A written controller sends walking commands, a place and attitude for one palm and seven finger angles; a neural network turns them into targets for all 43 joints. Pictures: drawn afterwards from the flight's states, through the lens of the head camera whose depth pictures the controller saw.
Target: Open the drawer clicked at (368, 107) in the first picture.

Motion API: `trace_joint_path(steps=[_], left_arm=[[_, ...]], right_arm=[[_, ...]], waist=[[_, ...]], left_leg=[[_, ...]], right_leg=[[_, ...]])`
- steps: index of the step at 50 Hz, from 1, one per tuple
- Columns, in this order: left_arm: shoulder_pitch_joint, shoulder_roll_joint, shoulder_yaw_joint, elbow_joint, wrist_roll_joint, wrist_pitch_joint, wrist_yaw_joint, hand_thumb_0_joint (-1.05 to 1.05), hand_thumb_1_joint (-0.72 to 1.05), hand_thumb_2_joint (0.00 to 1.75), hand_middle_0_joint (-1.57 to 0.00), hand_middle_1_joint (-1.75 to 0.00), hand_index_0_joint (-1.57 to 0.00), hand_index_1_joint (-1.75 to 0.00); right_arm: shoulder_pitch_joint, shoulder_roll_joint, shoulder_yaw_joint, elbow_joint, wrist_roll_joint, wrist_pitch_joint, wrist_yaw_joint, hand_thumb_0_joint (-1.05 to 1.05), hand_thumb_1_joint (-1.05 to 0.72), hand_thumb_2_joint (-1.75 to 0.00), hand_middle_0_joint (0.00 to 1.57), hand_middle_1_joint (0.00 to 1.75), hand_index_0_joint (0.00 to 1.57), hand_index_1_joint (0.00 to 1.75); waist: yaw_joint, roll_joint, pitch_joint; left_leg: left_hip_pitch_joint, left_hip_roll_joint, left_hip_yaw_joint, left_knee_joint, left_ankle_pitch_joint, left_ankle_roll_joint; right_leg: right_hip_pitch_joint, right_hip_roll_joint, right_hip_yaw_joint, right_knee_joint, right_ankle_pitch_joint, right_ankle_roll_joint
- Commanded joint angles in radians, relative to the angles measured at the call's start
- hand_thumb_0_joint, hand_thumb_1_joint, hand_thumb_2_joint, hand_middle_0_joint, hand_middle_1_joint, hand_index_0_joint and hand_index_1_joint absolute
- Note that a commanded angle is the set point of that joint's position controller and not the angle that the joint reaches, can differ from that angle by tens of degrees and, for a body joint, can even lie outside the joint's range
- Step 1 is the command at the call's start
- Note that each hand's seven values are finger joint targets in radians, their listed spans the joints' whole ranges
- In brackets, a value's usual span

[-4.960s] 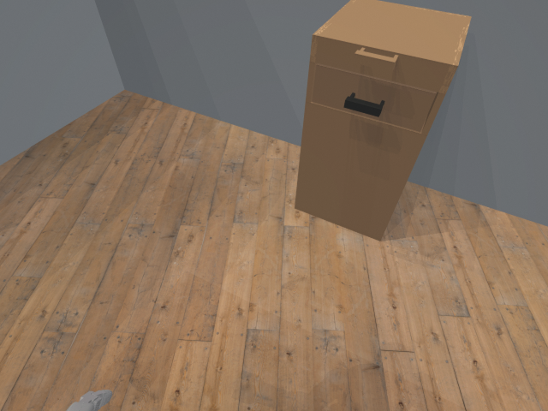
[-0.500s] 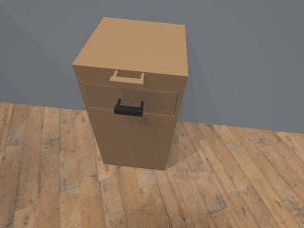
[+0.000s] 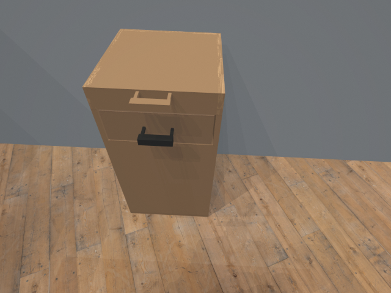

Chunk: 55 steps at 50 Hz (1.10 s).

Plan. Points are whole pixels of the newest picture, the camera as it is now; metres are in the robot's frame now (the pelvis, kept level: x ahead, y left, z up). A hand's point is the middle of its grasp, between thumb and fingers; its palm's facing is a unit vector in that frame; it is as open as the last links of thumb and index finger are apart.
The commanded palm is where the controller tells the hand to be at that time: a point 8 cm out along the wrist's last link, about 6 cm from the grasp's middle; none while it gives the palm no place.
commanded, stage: come to a stop and stand still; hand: left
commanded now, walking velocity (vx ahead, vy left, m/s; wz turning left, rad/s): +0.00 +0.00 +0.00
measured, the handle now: (156, 135) +0.62 +0.16 -0.10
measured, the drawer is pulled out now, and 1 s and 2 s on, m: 0.00 0.00 0.00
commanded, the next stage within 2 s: look again from close up in 0.20 s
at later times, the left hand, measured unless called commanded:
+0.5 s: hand out of the picture +0.01 +0.18 -0.18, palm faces +0.04 -0.98 -0.18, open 7.4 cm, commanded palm none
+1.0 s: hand out of the picture +0.03 +0.19 -0.19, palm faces +0.02 -0.99 -0.17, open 7.4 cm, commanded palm none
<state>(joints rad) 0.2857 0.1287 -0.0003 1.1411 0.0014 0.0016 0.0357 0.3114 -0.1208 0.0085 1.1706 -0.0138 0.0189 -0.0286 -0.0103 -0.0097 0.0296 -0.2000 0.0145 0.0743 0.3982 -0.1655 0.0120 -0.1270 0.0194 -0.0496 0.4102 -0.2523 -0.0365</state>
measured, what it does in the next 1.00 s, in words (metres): stands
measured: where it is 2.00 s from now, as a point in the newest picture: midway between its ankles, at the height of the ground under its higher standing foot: outside the picture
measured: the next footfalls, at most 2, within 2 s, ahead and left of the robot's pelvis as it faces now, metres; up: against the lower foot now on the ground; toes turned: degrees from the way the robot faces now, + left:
left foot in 1.66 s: +0.18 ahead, +0.05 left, +0.00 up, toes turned +3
right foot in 1.84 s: +0.10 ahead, -0.14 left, +0.00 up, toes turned -6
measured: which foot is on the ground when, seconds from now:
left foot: down 0.00-1.00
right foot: down 0.00-1.00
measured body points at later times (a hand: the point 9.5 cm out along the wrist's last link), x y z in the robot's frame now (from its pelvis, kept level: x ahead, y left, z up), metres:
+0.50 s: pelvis +0.02 +0.02 -0.01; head +0.03 +0.01 +0.44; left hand +0.01 +0.23 -0.17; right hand +0.01 -0.20 -0.17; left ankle +0.03 +0.11 -0.74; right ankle -0.02 -0.09 -0.74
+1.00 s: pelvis +0.04 +0.02 -0.01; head +0.04 +0.03 +0.44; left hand +0.03 +0.24 -0.17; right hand +0.05 -0.20 -0.16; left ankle +0.03 +0.11 -0.74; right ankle -0.02 -0.09 -0.74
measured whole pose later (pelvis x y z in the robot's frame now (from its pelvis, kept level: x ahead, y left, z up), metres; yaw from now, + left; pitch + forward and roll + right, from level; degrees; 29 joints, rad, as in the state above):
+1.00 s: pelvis +0.04 +0.02 -0.01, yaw +0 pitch +0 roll +0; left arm 0.31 0.16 0.00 1.08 0.02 0.00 0.03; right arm 0.27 -0.15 0.02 1.10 -0.02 -0.01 -0.03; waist 0.00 -0.03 0.02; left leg -0.23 -0.02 0.09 0.52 -0.29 0.05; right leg -0.15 -0.02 -0.03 0.52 -0.36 0.00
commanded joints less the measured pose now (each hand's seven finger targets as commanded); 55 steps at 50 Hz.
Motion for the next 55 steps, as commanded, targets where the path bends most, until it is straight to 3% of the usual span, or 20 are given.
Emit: trace_joint_path(steps=[1, 7, 14, 15, 16, 17, 18, 22, 25, 31, 44, 47, 50, 53, 55], left_arm=[[0.070, 0.084, 0.014, -0.018, 0.003, -0.008, 0.006, 0.00, 0.90, 0.90, -0.20, -0.30, -0.20, -0.30], [0.084, 0.074, 0.013, -0.016, 0.004, -0.010, 0.007, 0.00, 0.90, 0.90, -0.20, -0.30, -0.20, -0.30], [0.102, 0.059, 0.012, -0.008, 0.004, -0.013, 0.009, 0.00, 0.90, 0.90, -0.20, -0.30, -0.20, -0.30], [0.163, 0.092, -0.001, -0.002, 0.027, -0.051, 0.040, 0.00, 0.90, 0.90, -0.20, -0.30, -0.20, -0.30], [0.109, 0.134, 0.008, -0.053, 0.017, -0.056, 0.033, 0.00, 0.90, 0.90, -0.20, -0.30, -0.20, -0.30], [0.062, 0.149, 0.016, -0.073, 0.017, -0.056, 0.024, 0.00, 0.90, 0.90, -0.20, -0.30, -0.20, -0.30], [0.056, 0.124, 0.011, -0.075, 0.015, -0.055, 0.022, 0.00, 0.90, 0.90, -0.20, -0.30, -0.20, -0.30], [0.087, 0.085, 0.007, -0.083, 0.013, -0.050, 0.015, 0.00, 0.90, 0.90, -0.20, -0.30, -0.20, -0.30], [0.104, 0.076, 0.005, -0.076, 0.011, -0.045, 0.015, 0.00, 0.90, 0.90, -0.20, -0.30, -0.20, -0.30], [0.097, 0.093, 0.010, -0.085, 0.010, -0.031, 0.014, 0.00, 0.90, 0.90, -0.20, -0.30, -0.20, -0.30], [0.094, 0.115, 0.014, -0.087, 0.013, -0.022, 0.009, 0.00, 0.90, 0.90, -0.20, -0.30, -0.20, -0.30], [0.102, 0.102, 0.014, -0.077, 0.021, -0.012, 0.000, 0.00, 0.90, 0.90, -0.20, -0.30, -0.20, -0.30], [0.080, 0.089, 0.019, -0.098, 0.033, 0.001, -0.015, 0.00, 0.90, 0.90, -0.20, -0.30, -0.20, -0.30], [0.038, 0.088, 0.028, -0.128, 0.036, 0.009, -0.027, 0.00, 0.90, 0.90, -0.20, -0.30, -0.20, -0.30], [0.021, 0.077, 0.034, -0.141, 0.035, 0.004, -0.037, 0.00, 0.90, 0.90, -0.20, -0.30, -0.20, -0.30]], right_arm=[[0.059, -0.082, -0.019, -0.026, 0.000, -0.016, -0.007, 0.00, -0.90, -0.90, 0.20, 0.30, 0.20, 0.30], [0.073, -0.076, -0.020, -0.021, 0.001, -0.018, -0.007, 0.00, -0.90, -0.90, 0.20, 0.30, 0.20, 0.30], [0.077, -0.069, -0.017, -0.018, 0.003, -0.026, -0.011, 0.00, -0.90, -0.90, 0.20, 0.30, 0.20, 0.30], [-0.050, -0.106, -0.013, -0.097, 0.006, -0.051, 0.007, 0.00, -0.90, -0.90, 0.20, 0.30, 0.20, 0.30], [0.028, -0.063, -0.016, -0.123, 0.003, -0.038, 0.013, 0.00, -0.90, -0.90, 0.20, 0.30, 0.20, 0.30], [0.028, -0.066, -0.012, -0.113, -0.007, -0.029, 0.019, 0.00, -0.90, -0.90, 0.20, 0.30, 0.20, 0.30], [0.061, -0.072, -0.012, -0.116, -0.010, -0.031, 0.019, 0.00, -0.90, -0.90, 0.20, 0.30, 0.20, 0.30], [0.078, -0.093, -0.008, -0.131, -0.008, -0.052, 0.010, 0.00, -0.90, -0.90, 0.20, 0.30, 0.20, 0.30], [0.061, -0.107, -0.007, -0.134, -0.003, -0.058, 0.002, 0.00, -0.90, -0.90, 0.20, 0.30, 0.20, 0.30], [0.041, -0.124, -0.006, -0.123, -0.003, -0.057, -0.003, 0.00, -0.90, -0.90, 0.20, 0.30, 0.20, 0.30], [0.015, -0.142, -0.008, -0.106, -0.002, -0.057, -0.006, 0.00, -0.90, -0.90, 0.20, 0.30, 0.20, 0.30], [0.028, -0.157, -0.016, -0.095, -0.006, -0.048, -0.006, 0.00, -0.90, -0.90, 0.20, 0.30, 0.20, 0.30], [0.061, -0.203, -0.040, -0.100, -0.012, -0.039, -0.013, 0.00, -0.90, -0.90, 0.20, 0.30, 0.20, 0.30], [0.108, -0.215, -0.053, -0.106, -0.019, -0.042, -0.019, 0.00, -0.90, -0.90, 0.20, 0.30, 0.20, 0.30], [0.097, -0.211, -0.056, -0.112, -0.023, -0.048, -0.018, 0.00, -0.90, -0.90, 0.20, 0.30, 0.20, 0.30]], waist=[[0.003, 0.019, 0.078], [0.005, -0.014, 0.085], [0.006, 0.020, 0.060], [0.053, 0.013, 0.090], [-0.025, 0.014, 0.010], [-0.024, 0.046, 0.031], [-0.036, 0.024, 0.025], [-0.009, 0.078, -0.006], [0.003, -0.007, 0.000], [0.011, 0.001, 0.040], [0.015, 0.036, -0.013], [0.004, 0.045, 0.015], [-0.011, 0.100, 0.082], [-0.038, 0.145, 0.069], [-0.035, 0.114, 0.045]], left_leg=[[0.004, 0.080, -0.107, -0.084, -0.081, 0.008], [0.000, 0.084, -0.107, -0.078, -0.078, 0.009], [0.007, 0.091, -0.116, -0.084, -0.036, 0.013], [-0.084, 0.088, -0.078, 0.148, 0.042, -0.015], [-0.050, 0.053, -0.086, 0.139, -0.126, -0.010], [-0.030, 0.049, -0.082, 0.124, -0.117, -0.004], [-0.037, 0.053, -0.085, 0.122, -0.103, 0.006], [-0.064, 0.087, -0.135, 0.059, 0.026, 0.035], [-0.058, 0.095, -0.131, 0.060, 0.123, 0.044], [-0.047, 0.094, -0.126, 0.030, 0.136, 0.046], [0.022, 0.101, -0.115, 0.022, 0.212, 0.049], [0.020, 0.137, -0.152, -0.029, -0.012, 0.068], [0.018, 0.231, -0.290, -0.129, -0.213, 0.128], [0.064, 0.324, -0.396, -0.174, -0.206, 0.210], [0.044, 0.337, -0.364, -0.160, -0.136, 0.225]], right_leg=[[-0.131, -0.123, 0.127, -0.139, -0.072, 0.000], [-0.146, -0.122, 0.124, -0.138, -0.083, 0.002], [-0.115, -0.116, 0.112, -0.110, 0.005, 0.003], [-0.118, -0.166, 0.159, -0.099, 0.319, 0.011], [-0.138, -0.213, 0.204, -0.128, 0.038, -0.029], [-0.179, -0.195, 0.180, -0.127, -0.123, -0.044], [-0.198, -0.161, 0.155, -0.103, -0.184, -0.045], [-0.115, -0.101, 0.087, 0.022, 0.003, -0.032], [-0.086, -0.102, 0.083, 0.039, 0.098, -0.020], [-0.090, -0.106, 0.076, 0.036, 0.101, -0.006], [-0.056, -0.112, 0.067, 0.021, 0.143, 0.005], [-0.106, -0.082, 0.028, 0.053, -0.035, 0.003], [-0.244, -0.038, -0.018, 0.173, -0.164, 0.000], [-0.384, -0.051, 0.009, 0.411, -0.280, -0.009], [-0.381, -0.078, 0.033, 0.442, -0.270, -0.011]])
